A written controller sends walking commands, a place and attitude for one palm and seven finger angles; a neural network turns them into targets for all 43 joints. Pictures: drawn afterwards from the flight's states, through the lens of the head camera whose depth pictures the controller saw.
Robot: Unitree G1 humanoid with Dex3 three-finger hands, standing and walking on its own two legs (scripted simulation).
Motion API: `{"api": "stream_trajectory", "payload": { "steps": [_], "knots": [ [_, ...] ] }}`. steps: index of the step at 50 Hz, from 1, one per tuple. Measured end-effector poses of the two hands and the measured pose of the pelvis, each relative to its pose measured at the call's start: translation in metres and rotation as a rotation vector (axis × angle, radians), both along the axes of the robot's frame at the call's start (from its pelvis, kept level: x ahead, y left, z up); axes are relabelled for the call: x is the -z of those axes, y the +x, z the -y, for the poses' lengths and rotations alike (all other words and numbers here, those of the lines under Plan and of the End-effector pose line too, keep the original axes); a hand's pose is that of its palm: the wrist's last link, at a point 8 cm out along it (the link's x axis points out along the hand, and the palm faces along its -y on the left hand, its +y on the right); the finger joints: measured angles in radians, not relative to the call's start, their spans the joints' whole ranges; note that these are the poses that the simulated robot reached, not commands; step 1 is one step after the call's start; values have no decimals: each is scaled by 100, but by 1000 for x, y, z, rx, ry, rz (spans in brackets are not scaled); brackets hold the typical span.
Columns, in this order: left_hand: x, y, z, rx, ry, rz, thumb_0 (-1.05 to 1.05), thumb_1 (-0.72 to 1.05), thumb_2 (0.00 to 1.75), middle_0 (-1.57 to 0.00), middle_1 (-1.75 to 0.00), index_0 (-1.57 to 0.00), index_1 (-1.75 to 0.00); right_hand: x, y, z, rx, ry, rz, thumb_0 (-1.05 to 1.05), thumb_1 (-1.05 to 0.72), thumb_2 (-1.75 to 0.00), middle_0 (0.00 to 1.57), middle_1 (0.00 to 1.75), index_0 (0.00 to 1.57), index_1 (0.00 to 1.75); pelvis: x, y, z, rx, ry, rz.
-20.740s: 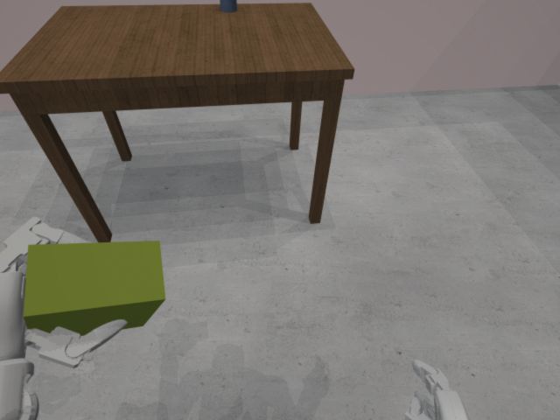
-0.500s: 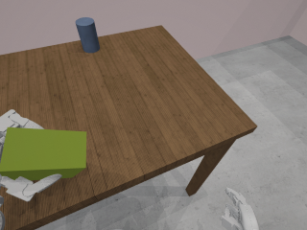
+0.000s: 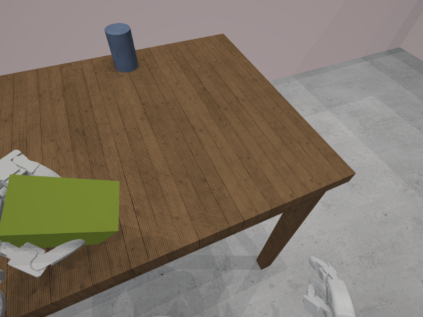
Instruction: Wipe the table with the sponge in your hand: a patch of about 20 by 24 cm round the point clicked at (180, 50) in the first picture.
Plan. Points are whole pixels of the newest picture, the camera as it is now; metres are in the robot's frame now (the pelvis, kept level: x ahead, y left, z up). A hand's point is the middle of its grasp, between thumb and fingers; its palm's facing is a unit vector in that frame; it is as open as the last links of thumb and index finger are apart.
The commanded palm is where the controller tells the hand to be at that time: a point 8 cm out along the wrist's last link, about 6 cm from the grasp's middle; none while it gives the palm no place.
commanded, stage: shuffle to correct the standing spot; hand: left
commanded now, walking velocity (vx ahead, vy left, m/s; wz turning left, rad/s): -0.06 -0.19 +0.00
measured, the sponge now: (78, 215) +0.23 +0.20 +0.14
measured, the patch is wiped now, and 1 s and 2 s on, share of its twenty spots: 0.00 0.00 0.00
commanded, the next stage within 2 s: come to a stop and stand still in 0.06 s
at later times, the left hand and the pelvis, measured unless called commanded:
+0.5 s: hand (33, 230) +0.20 +0.25 +0.15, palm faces +0.22 -0.89 -0.41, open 10.6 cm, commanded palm +0.15 +0.30 +0.18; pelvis -0.02 +0.03 +0.00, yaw -3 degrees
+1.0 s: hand out of the picture +0.21 +0.32 +0.16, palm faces +0.32 -0.86 -0.39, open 10.6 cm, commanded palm +0.16 +0.35 +0.18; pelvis -0.02 +0.08 +0.01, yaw -3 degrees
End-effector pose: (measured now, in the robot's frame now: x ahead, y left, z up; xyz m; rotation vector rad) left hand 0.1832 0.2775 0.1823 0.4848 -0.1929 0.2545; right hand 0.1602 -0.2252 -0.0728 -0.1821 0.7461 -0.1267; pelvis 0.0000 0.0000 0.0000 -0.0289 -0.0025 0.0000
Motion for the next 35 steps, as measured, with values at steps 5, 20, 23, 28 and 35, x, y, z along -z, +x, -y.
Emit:
{"api": "stream_trajectory", "payload": {
  "steps": [5, 20, 23, 28, 35],
  "knots": [
    [1, -3, 1, -3, -6, -4, -1, -54, 102, -66, -137, -68, -136, 1, -1, 2, 3, 0, 4, 1, -90, -90, 21, 30, 21, 30, 1, -1, 1, -1, 1, 1],
    [0, 6, -26, -19, 40, 83, -2, -54, 102, -66, -136, -68, -136, -9, -24, 10, -5, -36, 88, 1, -90, -90, 21, 30, 21, 30, 4, -22, -15, 45, 30, 18],
    [11, -7, -11, 70, -4, 50, -2, -54, 102, -66, -136, -69, -136, -10, -34, 4, 27, -47, 93, 1, -90, -90, 21, 30, 21, 30, 4, -25, -26, 44, 15, 24],
    [13, -18, -35, 71, -19, 71, -2, -54, 102, -66, -136, -69, -136, -11, -50, -21, 49, -74, 42, 1, -90, -90, 20, 30, 20, 30, 0, -25, -43, 60, 9, 28],
    [3, -10, -78, -47, -28, 153, -2, -54, 102, -66, -136, -69, -136, -11, -52, -66, -21, -29, 29, 2, -90, -90, 21, 30, 21, 30, -5, -28, -63, 56, 10, 28]
  ]
}}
